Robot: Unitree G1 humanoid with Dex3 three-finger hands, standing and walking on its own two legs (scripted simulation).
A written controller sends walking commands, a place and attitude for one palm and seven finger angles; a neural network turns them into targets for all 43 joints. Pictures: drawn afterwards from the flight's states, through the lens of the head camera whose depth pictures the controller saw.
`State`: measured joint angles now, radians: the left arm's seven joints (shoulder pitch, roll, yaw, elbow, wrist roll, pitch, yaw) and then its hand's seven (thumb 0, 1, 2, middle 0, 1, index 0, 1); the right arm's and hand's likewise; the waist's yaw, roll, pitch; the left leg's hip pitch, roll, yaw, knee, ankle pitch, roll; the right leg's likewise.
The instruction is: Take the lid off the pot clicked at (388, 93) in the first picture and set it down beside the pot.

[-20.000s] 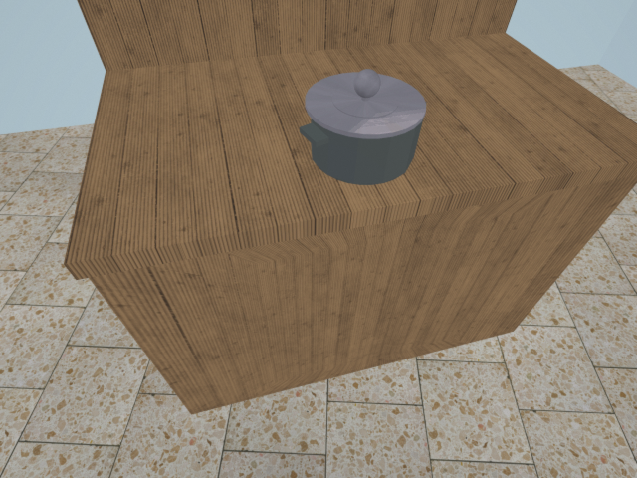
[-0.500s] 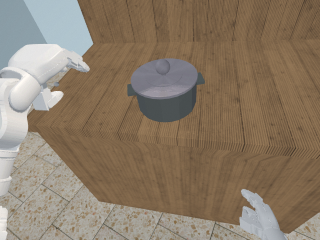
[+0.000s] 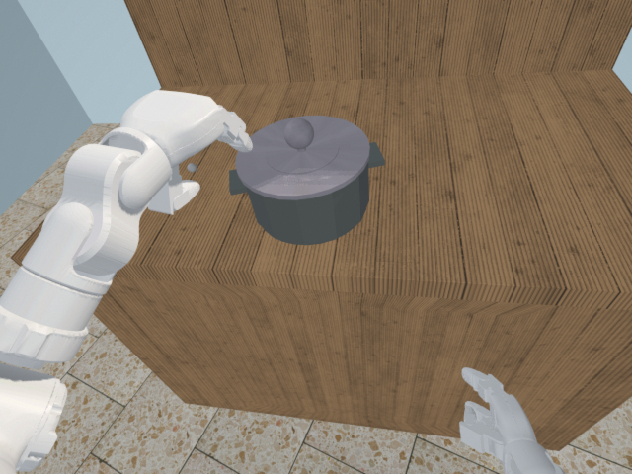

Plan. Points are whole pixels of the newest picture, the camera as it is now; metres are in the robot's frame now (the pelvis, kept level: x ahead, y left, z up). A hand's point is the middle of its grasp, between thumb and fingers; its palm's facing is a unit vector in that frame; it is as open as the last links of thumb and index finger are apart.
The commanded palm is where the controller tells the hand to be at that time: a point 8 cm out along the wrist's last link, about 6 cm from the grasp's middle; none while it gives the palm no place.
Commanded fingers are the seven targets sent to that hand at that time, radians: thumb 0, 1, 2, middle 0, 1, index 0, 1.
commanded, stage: move the open hand above the knob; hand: left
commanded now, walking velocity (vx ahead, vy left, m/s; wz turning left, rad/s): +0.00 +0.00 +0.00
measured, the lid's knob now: (299, 134) +0.54 +0.07 +0.16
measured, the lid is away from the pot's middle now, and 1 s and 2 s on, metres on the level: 0.00 0.00 0.00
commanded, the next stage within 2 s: none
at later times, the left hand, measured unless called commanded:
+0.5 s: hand (230, 108) +0.46 +0.13 +0.26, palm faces -0.07 -0.03 -1.00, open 9.8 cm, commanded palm +0.43 +0.12 +0.32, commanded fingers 0.00 -0.37 1.70 -0.89 -0.08 -0.89 -0.08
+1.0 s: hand (293, 82) +0.52 +0.06 +0.26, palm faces -0.14 -0.02 -0.99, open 9.8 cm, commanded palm +0.50 +0.08 +0.32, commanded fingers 0.00 -0.37 1.70 -0.89 -0.08 -0.89 -0.08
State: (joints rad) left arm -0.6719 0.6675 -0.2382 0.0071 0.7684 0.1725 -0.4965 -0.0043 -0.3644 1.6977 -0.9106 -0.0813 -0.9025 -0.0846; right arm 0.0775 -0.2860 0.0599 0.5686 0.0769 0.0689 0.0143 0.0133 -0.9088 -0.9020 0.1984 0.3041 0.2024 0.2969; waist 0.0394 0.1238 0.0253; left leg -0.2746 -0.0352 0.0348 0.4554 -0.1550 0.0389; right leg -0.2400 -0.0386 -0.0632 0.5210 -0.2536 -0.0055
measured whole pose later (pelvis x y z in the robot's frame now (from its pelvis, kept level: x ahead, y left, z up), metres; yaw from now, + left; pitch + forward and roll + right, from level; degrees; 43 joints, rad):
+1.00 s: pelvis +0.04 +0.00 +0.00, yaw +0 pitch +4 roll +1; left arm -1.26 0.39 -0.35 0.74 0.83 0.29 -0.45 0.00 -0.36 1.70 -0.91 -0.08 -0.90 -0.08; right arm 0.19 -0.28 0.03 0.68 0.06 0.03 0.00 0.01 -0.91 -0.90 0.20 0.30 0.20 0.30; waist -0.07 0.09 -0.02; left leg -0.30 -0.04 0.04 0.42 -0.19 0.05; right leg -0.27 -0.04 -0.05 0.48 -0.28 0.00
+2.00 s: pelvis +0.03 +0.00 +0.00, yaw -1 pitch +4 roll +1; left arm -1.35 0.33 -0.34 0.91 0.86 0.31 -0.39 0.00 -0.36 1.70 -0.91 -0.08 -0.90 -0.08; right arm 0.21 -0.26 0.04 0.70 0.06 0.03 -0.01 0.01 -0.91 -0.90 0.20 0.30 0.20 0.30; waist -0.07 0.09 -0.04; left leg -0.31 -0.05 0.05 0.40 -0.17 0.05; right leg -0.29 -0.05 -0.04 0.49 -0.27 0.00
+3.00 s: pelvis +0.03 +0.01 +0.00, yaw +0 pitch +4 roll +1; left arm -1.34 0.32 -0.37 0.84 0.86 0.34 -0.41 0.00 -0.36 1.70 -0.91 -0.08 -0.90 -0.08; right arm 0.17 -0.26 0.04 0.68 0.06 0.07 0.02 0.01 -0.91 -0.90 0.20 0.30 0.20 0.30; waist -0.05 0.09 -0.04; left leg -0.31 -0.06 0.04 0.41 -0.17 0.05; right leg -0.28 -0.06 -0.05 0.48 -0.27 0.01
